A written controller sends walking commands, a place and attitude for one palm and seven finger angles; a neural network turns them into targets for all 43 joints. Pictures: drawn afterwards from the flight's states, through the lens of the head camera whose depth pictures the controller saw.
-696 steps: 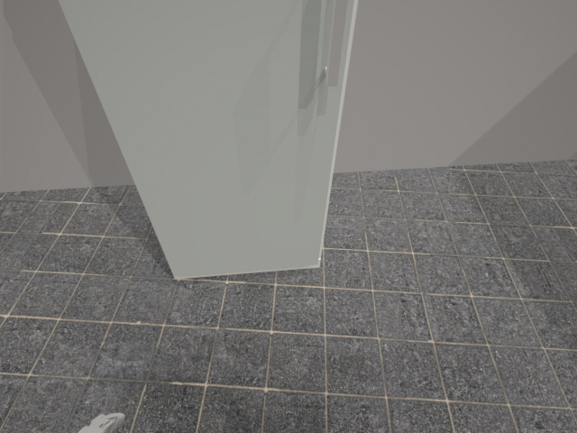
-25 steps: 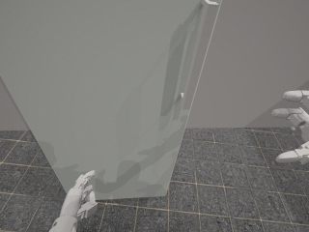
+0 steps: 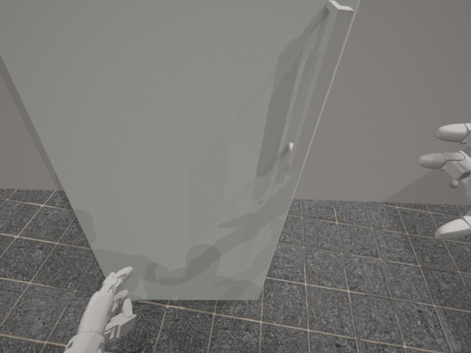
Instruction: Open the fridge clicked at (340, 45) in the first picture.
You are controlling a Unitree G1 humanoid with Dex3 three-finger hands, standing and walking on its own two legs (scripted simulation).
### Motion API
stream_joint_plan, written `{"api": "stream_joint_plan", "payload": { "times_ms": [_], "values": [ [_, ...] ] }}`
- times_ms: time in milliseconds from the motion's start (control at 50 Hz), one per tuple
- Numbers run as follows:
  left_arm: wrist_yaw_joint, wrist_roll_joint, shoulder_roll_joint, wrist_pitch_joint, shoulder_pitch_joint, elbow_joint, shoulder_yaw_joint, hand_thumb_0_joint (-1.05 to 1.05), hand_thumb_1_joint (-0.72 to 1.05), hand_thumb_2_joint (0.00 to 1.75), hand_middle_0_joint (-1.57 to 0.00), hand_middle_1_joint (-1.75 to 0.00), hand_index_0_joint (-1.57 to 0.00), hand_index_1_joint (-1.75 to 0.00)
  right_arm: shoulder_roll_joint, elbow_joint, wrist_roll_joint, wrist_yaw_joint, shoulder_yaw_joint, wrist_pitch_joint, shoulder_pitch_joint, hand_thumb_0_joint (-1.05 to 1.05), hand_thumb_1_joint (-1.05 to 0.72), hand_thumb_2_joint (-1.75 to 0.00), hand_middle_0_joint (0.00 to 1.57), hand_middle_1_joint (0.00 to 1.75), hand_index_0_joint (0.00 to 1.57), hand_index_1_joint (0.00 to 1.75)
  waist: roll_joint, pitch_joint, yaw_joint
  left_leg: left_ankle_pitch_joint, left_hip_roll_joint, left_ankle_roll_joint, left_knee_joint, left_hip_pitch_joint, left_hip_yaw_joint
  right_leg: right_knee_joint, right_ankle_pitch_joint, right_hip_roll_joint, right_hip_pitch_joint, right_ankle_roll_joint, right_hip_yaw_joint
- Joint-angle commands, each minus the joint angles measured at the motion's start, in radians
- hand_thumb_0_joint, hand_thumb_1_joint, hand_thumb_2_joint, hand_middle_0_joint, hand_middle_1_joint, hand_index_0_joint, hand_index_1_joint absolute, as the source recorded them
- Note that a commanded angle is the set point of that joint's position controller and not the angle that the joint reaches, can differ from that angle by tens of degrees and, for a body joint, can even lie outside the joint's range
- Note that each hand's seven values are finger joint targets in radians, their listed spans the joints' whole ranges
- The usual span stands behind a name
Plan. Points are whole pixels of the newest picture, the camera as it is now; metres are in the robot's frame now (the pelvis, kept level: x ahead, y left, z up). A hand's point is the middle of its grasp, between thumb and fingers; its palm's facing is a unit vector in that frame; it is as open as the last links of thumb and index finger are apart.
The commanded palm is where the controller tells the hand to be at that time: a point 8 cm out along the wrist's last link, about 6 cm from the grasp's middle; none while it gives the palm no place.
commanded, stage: raise the hand to about handle height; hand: right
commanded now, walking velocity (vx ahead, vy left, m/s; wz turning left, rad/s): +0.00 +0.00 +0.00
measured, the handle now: (311, 95) +0.47 -0.10 +0.25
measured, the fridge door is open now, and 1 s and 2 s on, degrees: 0 0 0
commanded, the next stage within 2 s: move the hooked fingers beside the handle in 0.20 s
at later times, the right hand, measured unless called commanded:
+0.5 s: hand out of the picture +0.30 -0.29 +0.26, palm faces +0.11 +0.99 -0.11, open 14.0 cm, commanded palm +0.25 -0.32 +0.26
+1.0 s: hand (417, 153) +0.34 -0.23 +0.25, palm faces +0.01 +0.99 -0.11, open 14.0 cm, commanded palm +0.31 -0.28 +0.26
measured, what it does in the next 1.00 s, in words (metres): stands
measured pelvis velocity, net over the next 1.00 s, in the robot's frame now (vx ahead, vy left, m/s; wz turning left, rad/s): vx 0.02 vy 0.00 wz -0.02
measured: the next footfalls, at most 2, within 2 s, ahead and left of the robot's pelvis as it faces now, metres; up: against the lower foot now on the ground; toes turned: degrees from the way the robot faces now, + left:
none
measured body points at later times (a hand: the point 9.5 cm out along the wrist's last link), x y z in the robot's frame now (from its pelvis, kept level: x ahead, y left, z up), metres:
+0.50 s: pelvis +0.01 -0.01 +0.00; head -0.02 +0.02 +0.45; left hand +0.22 +0.20 -0.06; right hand +0.28 -0.34 +0.27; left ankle +0.05 +0.10 -0.74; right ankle -0.03 -0.12 -0.74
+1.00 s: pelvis +0.02 +0.00 +0.00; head +0.00 +0.03 +0.45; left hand +0.22 +0.22 -0.07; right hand +0.33 -0.29 +0.25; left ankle +0.05 +0.10 -0.74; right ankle -0.03 -0.12 -0.74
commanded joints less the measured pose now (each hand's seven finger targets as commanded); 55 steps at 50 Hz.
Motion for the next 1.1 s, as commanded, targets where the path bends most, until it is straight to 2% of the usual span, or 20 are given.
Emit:
{"api": "stream_joint_plan", "payload": {
  "times_ms": [0, 60, 120, 160, 240, 280, 360, 420, 460, 520, 560, 600, 660, 720, 800, 860, 920, 1020, 1060, 1080],
  "values": [
    [0.011, 0.007, 0.071, -0.085, -0.17, -0.174, 0.023, 0.0, 0.9, 0.9, -0.2, -0.3, -0.2, -0.3, -0.422, -0.208, 0.016, -0.089, -0.227, -0.112, -0.399, 0.0, 0.5, -0.3, 0.3, 1.2, 0.3, 1.2, -0.097, -0.154, -0.042, 0.107, 0.013, 0.008, -0.083, 0.159, -0.056, -0.115, 0.257, 0.008, -0.068, -0.021, 0.063],
    [0.018, -0.007, 0.09, -0.083, -0.161, -0.139, 0.026, 0.0, 0.9, 0.9, -0.2, -0.3, -0.2, -0.3, -0.317, -0.029, -0.007, -0.078, -0.097, -0.031, -0.421, 0.0, 0.5, -0.3, 0.3, 1.2, 0.3, 1.2, -0.092, -0.027, -0.018, 0.05, 0.012, 0.007, -0.109, 0.069, -0.053, -0.131, 0.197, 0.003, -0.075, -0.017, 0.064],
    [0.026, -0.014, 0.098, -0.084, -0.141, -0.149, 0.025, 0.0, 0.9, 0.9, -0.2, -0.3, -0.2, -0.3, -0.247, 0.01, -0.04, -0.058, 0.025, 0.005, -0.442, 0.0, 0.5, -0.3, 0.3, 1.2, 0.3, 1.2, -0.022, -0.033, 0.007, 0.005, 0.011, -0.004, -0.103, 0.036, -0.048, -0.13, 0.15, 0.008, -0.077, -0.019, 0.077],
    [0.021, -0.018, 0.097, -0.083, -0.148, -0.161, 0.029, 0.0, 0.9, 0.9, -0.2, -0.3, -0.2, -0.3, -0.223, -0.02, -0.042, -0.037, 0.059, 0.004, -0.413, 0.0, 0.5, -0.3, 0.3, 1.2, 0.3, 1.2, 0.052, -0.095, 0.006, 0.027, 0.009, -0.005, -0.097, 0.071, -0.051, -0.12, 0.175, 0.003, -0.056, -0.024, 0.08],
    [0.017, -0.004, 0.09, -0.079, -0.177, -0.191, 0.021, 0.0, 0.9, 0.9, -0.2, -0.3, -0.2, -0.3, -0.388, -0.2, -0.008, 0.005, -0.109, -0.04, -0.443, 0.0, 0.5, -0.3, 0.3, 1.2, 0.3, 1.2, 0.012, -0.306, -0.029, 0.148, 0.007, -0.003, -0.066, 0.196, -0.046, -0.108, 0.275, 0.023, 0.01, -0.027, 0.086],
    [0.012, 0.006, 0.08, -0.078, -0.181, -0.187, 0.012, 0.0, 0.9, 0.9, -0.2, -0.3, -0.2, -0.3, -0.444, -0.219, 0.022, 0.008, -0.188, -0.071, -0.423, 0.0, 0.5, -0.3, 0.3, 1.2, 0.3, 1.2, 0.015, -0.297, -0.041, 0.171, 0.002, 0.0, -0.073, 0.224, -0.045, -0.112, 0.299, 0.023, -0.007, -0.027, 0.085],
    [0.007, 0.005, 0.075, -0.077, -0.166, -0.149, 0.012, 0.0, 0.9, 0.9, -0.2, -0.3, -0.2, -0.3, -0.368, -0.099, 0.017, -0.04, -0.137, -0.071, -0.45, 0.0, 0.5, -0.3, 0.3, 1.2, 0.3, 1.2, -0.018, -0.124, -0.026, 0.088, -0.001, 0.005, -0.113, 0.115, -0.04, -0.136, 0.234, 0.009, -0.044, -0.017, 0.079],
    [0.013, -0.006, 0.079, -0.081, -0.161, -0.138, 0.012, 0.0, 0.9, 0.9, -0.2, -0.3, -0.2, -0.3, -0.26, -0.02, -0.015, -0.06, -0.008, -0.017, -0.506, 0.0, 0.5, -0.3, 0.3, 1.2, 0.3, 1.2, -0.073, -0.057, -0.002, 0.054, 0.006, 0.004, -0.11, 0.052, -0.033, -0.15, 0.192, 0.01, -0.047, -0.012, 0.08],
    [0.013, -0.01, 0.083, -0.077, -0.16, -0.14, 0.019, 0.0, 0.9, 0.9, -0.2, -0.3, -0.2, -0.3, -0.231, -0.013, -0.039, -0.055, 0.048, 0.007, -0.507, 0.0, 0.5, -0.3, 0.3, 1.2, 0.3, 1.2, -0.047, -0.086, 0.001, 0.089, 0.012, 0.006, -0.106, 0.079, -0.044, -0.135, 0.225, 0.007, -0.038, -0.015, 0.073],
    [0.014, -0.008, 0.08, -0.073, -0.165, -0.165, 0.02, 0.0, 0.9, 0.9, -0.2, -0.3, -0.2, -0.3, -0.238, -0.115, -0.054, -0.042, 0.068, 0.0, -0.571, 0.0, 0.5, -0.3, 0.3, 1.2, 0.3, 1.2, -0.033, -0.223, 0.005, 0.154, 0.011, 0.001, -0.083, 0.133, -0.04, -0.124, 0.28, 0.016, 0.01, -0.021, 0.078],
    [0.013, 0.0, 0.073, -0.071, -0.165, -0.164, 0.018, 0.0, 0.9, 0.9, -0.2, -0.3, -0.2, -0.3, -0.275, -0.133, -0.04, -0.045, 0.021, -0.033, -0.559, 0.0, 0.5, -0.3, 0.3, 1.2, 0.3, 1.2, 0.051, -0.261, -0.003, 0.178, 0.006, -0.003, -0.083, 0.176, -0.043, -0.114, 0.301, 0.014, 0.006, -0.025, 0.08],
    [0.012, 0.007, 0.071, -0.071, -0.167, -0.17, 0.019, 0.0, 0.9, 0.9, -0.2, -0.3, -0.2, -0.3, -0.339, -0.149, -0.015, -0.056, -0.086, -0.067, -0.515, 0.0, 0.5, -0.3, 0.3, 1.2, 0.3, 1.2, 0.057, -0.316, -0.03, 0.226, 0.006, -0.002, -0.071, 0.233, -0.045, -0.113, 0.333, 0.021, 0.003, -0.027, 0.079],
    [0.004, 0.011, 0.068, -0.059, -0.169, -0.153, 0.02, 0.0, 0.9, 0.9, -0.2, -0.3, -0.2, -0.3, -0.348, -0.113, -0.013, -0.086, -0.117, -0.073, -0.49, 0.0, 0.5, -0.3, 0.3, 1.2, 0.3, 1.2, 0.032, -0.266, -0.041, 0.252, 0.009, 0.002, -0.079, 0.228, -0.044, -0.116, 0.35, 0.018, -0.028, -0.023, 0.066],
    [0.002, 0.002, 0.071, -0.044, -0.175, -0.143, 0.019, 0.0, 0.9, 0.9, -0.2, -0.3, -0.2, -0.3, -0.271, -0.028, -0.032, -0.11, -0.052, -0.027, -0.483, 0.0, 0.5, -0.3, 0.3, 1.2, 0.3, 1.2, -0.014, -0.159, -0.023, 0.237, 0.013, 0.004, -0.082, 0.16, -0.032, -0.131, 0.328, 0.015, -0.059, -0.017, 0.056],
    [0.003, -0.005, 0.078, -0.032, -0.176, -0.162, 0.03, 0.0, 0.9, 0.9, -0.2, -0.3, -0.2, -0.3, -0.243, -0.053, -0.051, -0.102, 0.001, 0.014, -0.49, 0.0, 0.5, -0.3, 0.3, 1.2, 0.3, 1.2, -0.009, -0.22, -0.014, 0.264, 0.018, -0.002, -0.074, 0.18, -0.049, -0.113, 0.341, 0.016, -0.033, -0.025, 0.047],
    [0.007, -0.006, 0.067, -0.038, -0.177, -0.171, 0.028, 0.0, 0.9, 0.9, -0.2, -0.3, -0.2, -0.3, -0.204, -0.131, -0.046, -0.092, 0.055, -0.018, -0.558, 0.0, 0.5, -0.3, 0.3, 1.2, 0.3, 1.2, 0.024, -0.261, 0.002, 0.284, 0.014, -0.005, -0.073, 0.188, -0.051, -0.104, 0.358, 0.012, 0.008, -0.027, 0.053],
    [0.02, 0.0, 0.063, -0.046, -0.17, -0.162, 0.027, 0.0, 0.9, 0.9, -0.2, -0.3, -0.2, -0.3, -0.208, -0.154, -0.033, -0.102, 0.044, -0.065, -0.629, 0.0, 0.5, -0.3, 0.3, 1.2, 0.3, 1.2, 0.031, -0.295, 0.006, 0.265, 0.009, -0.008, -0.073, 0.193, -0.046, -0.11, 0.34, 0.019, 0.029, -0.029, 0.06],
    [0.023, 0.002, 0.061, -0.041, -0.171, -0.133, 0.024, 0.0, 0.9, 0.9, -0.2, -0.3, -0.2, -0.3, -0.184, -0.059, -0.049, -0.154, 0.053, -0.055, -0.644, 0.0, 0.5, -0.3, 0.3, 1.2, 0.3, 1.2, 0.008, -0.222, -0.002, 0.227, 0.013, -0.003, -0.084, 0.167, -0.044, -0.127, 0.309, 0.022, -0.006, -0.024, 0.056],
    [0.017, 0.003, 0.062, -0.031, -0.178, -0.134, 0.027, 0.0, 0.9, 0.9, -0.2, -0.3, -0.2, -0.3, -0.201, -0.031, -0.061, -0.173, 0.035, -0.026, -0.594, 0.0, 0.5, -0.3, 0.3, 1.2, 0.3, 1.2, 0.014, -0.223, -0.021, 0.237, 0.017, 0.0, -0.083, 0.184, -0.049, -0.122, 0.318, 0.02, -0.022, -0.023, 0.051],
    [0.016, 0.002, 0.064, -0.025, -0.18, -0.132, 0.024, 0.0, 0.9, 0.9, -0.2, -0.3, -0.2, -0.3, -0.185, -0.017, -0.066, -0.176, 0.052, -0.016, -0.616, 0.0, 0.5, -0.3, 0.3, 1.2, 0.3, 1.2, 0.029, -0.222, -0.01, 0.247, 0.02, -0.002, -0.081, 0.187, -0.045, -0.128, 0.322, 0.021, -0.031, -0.023, 0.051]
  ]
}}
